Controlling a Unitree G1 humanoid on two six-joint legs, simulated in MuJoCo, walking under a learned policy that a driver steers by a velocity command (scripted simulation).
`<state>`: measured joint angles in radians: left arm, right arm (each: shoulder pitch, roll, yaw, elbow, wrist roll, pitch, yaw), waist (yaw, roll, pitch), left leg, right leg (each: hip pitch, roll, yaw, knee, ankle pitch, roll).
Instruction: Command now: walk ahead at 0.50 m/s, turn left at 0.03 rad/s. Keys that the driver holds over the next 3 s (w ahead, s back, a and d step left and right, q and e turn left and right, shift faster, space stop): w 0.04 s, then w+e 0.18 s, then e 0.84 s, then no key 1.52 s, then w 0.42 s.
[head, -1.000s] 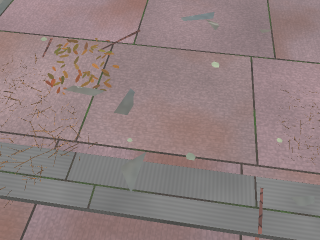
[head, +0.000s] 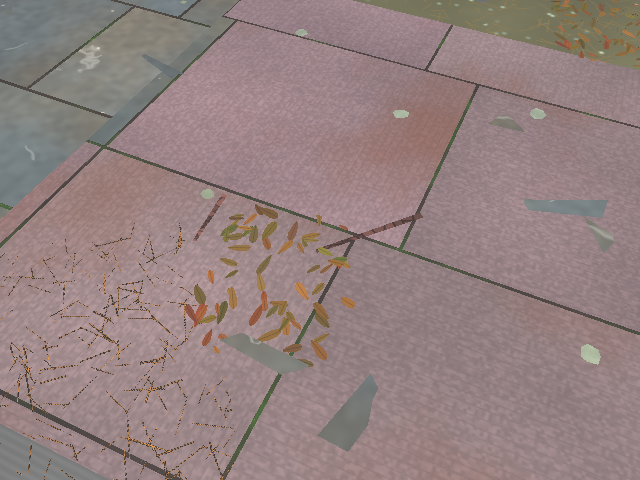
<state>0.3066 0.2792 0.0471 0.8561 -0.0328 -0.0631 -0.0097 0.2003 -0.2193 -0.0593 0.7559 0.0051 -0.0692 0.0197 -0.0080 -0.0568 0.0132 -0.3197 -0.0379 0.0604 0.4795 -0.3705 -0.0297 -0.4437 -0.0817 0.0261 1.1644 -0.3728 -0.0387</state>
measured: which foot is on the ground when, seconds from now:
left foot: down 0.00-0.34, up 0.36-0.78, down 0.80-1.00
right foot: up 0.00-0.32, down 0.34-0.80, up 0.82-1.00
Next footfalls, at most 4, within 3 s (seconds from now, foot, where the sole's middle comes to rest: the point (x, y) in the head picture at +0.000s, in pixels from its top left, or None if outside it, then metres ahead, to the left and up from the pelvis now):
0.34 right None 0.26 -0.15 -0.77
0.80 left None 0.41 0.03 -0.77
1.22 right None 0.24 -0.18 -0.77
1.56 left None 0.37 0.02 -0.77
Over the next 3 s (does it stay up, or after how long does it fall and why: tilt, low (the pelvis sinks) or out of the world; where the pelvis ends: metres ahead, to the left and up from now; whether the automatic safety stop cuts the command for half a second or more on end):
stays up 0.35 -0.10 0.00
